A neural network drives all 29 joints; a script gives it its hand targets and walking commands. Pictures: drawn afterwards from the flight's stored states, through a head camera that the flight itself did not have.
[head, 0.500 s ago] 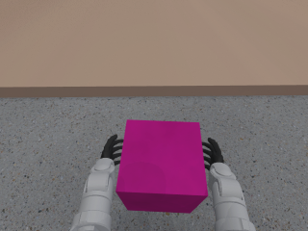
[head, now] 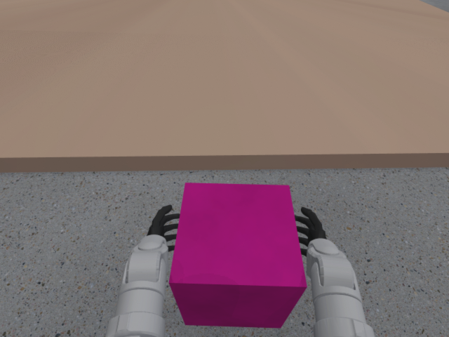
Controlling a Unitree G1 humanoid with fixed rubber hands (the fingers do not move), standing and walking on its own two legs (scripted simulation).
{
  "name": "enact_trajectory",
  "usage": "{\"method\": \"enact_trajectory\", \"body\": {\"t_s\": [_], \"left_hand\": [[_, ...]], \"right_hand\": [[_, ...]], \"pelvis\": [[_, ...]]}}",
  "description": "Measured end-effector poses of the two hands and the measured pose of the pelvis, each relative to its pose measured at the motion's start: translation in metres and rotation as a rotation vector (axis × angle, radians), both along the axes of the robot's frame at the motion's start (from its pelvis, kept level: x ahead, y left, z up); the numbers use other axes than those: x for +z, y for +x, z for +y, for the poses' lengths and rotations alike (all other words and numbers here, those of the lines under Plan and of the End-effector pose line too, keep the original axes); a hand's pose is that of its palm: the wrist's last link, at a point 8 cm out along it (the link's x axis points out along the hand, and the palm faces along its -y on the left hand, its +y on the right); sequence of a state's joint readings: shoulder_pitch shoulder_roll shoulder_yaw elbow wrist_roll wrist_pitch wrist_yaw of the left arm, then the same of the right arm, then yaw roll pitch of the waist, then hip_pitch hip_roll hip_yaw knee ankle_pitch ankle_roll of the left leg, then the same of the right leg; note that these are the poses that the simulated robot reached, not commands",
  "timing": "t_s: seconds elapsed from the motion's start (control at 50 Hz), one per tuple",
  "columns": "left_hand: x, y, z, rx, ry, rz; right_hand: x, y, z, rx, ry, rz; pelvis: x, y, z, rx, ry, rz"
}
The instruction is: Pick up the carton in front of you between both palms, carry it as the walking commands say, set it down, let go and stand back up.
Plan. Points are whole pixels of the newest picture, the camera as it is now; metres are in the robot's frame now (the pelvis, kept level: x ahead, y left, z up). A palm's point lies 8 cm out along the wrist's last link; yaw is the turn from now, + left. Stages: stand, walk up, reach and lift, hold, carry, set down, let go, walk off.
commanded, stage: reach and lift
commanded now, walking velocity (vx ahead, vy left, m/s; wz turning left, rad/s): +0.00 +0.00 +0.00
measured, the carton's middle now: (234, 258) +0.31 +0.00 -0.05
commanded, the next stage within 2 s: hold in 0.70 s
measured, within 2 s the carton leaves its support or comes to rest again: neither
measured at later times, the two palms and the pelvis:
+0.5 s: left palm (157, 235) +0.30 +0.15 +0.04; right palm (317, 240) +0.30 -0.15 +0.04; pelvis +0.02 +0.00 +0.01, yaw +0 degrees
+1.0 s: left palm (154, 234) +0.30 +0.15 +0.05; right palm (321, 238) +0.30 -0.15 +0.06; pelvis +0.01 +0.00 +0.01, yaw +0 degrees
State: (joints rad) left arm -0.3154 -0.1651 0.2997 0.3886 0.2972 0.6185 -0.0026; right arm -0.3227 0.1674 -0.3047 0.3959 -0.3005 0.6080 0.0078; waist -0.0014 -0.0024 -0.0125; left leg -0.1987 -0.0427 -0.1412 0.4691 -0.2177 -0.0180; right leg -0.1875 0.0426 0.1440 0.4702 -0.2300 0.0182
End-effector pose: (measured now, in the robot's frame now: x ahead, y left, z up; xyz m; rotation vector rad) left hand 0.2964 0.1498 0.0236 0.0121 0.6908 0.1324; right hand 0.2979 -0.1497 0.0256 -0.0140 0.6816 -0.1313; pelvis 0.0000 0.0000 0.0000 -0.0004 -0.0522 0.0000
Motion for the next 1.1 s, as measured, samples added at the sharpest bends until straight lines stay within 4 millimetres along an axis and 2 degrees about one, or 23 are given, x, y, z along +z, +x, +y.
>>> {"method": "enact_trajectory", "body": {"t_s": [0.56,0.72,0.88,1.1], "left_hand": [[0.013,0.007,-0.001,-0.019,0.026,-0.002],[0.017,0.005,-0.001,-0.015,0.025,-0.007],[0.033,0.002,-0.002,-0.014,0.021,-0.038],[0.031,-0.001,-0.001,-0.011,0.017,-0.02]], "right_hand": [[0.012,0.007,-0.001,0.016,-0.025,-0.002],[0.017,0.005,-0.001,0.017,-0.023,-0.007],[0.033,0.001,-0.002,0.011,-0.021,-0.038],[0.03,-0.002,-0.001,0.006,-0.013,-0.02]], "pelvis": [[0.006,0.019,0.0,-0.002,0.0,-0.021],[0.007,0.018,-0.001,-0.001,0.0,-0.032],[0.008,0.015,-0.001,0.0,0.0,-0.054],[0.005,0.007,0.0,-0.006,0.001,-0.041]]}}
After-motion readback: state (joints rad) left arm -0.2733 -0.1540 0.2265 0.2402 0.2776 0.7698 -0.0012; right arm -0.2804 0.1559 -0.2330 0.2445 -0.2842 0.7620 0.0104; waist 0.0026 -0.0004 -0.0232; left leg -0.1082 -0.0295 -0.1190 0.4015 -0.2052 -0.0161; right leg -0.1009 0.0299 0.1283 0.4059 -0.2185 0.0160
